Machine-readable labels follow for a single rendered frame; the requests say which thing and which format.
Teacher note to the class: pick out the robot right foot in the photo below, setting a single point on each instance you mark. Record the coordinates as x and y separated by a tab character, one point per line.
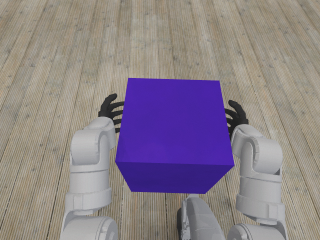
179	223

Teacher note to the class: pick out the right robot hand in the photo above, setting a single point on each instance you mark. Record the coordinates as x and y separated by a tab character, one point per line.
239	118

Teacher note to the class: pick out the right robot forearm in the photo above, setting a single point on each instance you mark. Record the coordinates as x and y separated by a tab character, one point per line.
259	196

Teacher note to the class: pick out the left robot hand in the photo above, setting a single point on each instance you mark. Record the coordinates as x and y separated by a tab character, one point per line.
106	110

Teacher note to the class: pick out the carton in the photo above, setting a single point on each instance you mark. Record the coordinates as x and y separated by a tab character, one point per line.
174	136

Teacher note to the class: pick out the right robot thigh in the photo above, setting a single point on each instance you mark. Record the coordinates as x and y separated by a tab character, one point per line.
203	224

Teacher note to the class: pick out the robot left upper arm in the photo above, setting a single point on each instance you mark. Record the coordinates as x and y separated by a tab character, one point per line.
90	228

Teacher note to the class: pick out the left robot forearm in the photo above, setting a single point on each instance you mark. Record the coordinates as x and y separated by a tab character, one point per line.
89	162

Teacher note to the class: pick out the robot right upper arm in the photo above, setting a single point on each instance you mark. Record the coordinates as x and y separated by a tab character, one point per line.
243	231

